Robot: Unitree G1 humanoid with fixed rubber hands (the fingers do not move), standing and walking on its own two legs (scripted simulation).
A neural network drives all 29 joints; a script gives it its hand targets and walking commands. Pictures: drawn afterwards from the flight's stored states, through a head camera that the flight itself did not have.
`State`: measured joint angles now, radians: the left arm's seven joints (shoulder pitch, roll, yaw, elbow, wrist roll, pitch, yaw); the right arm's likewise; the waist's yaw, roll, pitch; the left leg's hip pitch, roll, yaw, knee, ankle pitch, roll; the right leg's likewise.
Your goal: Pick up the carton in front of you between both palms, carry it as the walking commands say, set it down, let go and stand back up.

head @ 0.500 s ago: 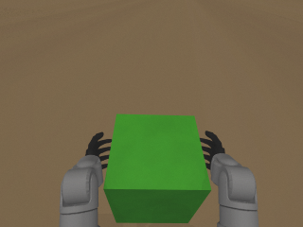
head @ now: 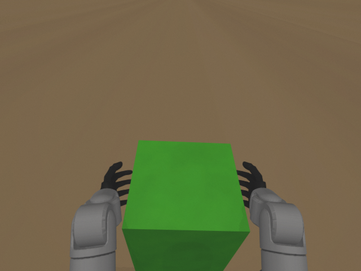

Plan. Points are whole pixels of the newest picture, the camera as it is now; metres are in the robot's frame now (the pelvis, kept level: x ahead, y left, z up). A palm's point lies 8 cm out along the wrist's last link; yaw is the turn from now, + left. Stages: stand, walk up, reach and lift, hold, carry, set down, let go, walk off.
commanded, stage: carry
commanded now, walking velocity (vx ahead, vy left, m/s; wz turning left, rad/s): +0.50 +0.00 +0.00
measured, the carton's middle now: (181, 209) +0.28 -0.01 -0.02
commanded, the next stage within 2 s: none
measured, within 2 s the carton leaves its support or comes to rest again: neither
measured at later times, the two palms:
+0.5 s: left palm (130, 97) +0.58 +0.13 +0.08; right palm (227, 94) +0.60 -0.17 +0.08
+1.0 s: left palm (131, 46) +0.93 +0.16 +0.08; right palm (204, 46) +0.93 -0.14 +0.08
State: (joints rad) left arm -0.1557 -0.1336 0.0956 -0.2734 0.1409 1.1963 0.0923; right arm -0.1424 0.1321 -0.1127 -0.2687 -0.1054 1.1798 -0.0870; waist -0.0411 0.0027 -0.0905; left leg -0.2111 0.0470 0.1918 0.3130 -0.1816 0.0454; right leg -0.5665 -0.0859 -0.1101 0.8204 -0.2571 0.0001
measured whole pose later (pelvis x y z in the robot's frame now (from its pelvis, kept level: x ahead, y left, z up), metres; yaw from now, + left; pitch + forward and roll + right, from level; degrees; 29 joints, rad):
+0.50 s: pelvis +0.33 -0.04 +0.00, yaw +3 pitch +5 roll +2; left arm -0.14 -0.13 0.11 -0.35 0.11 1.20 0.09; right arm -0.16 0.13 -0.08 -0.34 -0.13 1.21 -0.09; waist 0.03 0.00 -0.09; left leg -0.61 0.10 0.12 0.72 -0.16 -0.01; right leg -0.07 -0.04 -0.21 0.25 -0.26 -0.03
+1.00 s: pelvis +0.67 +0.01 +0.00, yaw +0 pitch +4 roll -2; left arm -0.11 -0.13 0.07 -0.38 0.13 1.17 0.09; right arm -0.12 0.13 -0.09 -0.36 -0.10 1.16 -0.09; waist -0.02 0.00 -0.06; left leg -0.06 0.04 0.19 0.24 -0.25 0.03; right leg -0.58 -0.10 -0.13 0.65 -0.14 0.00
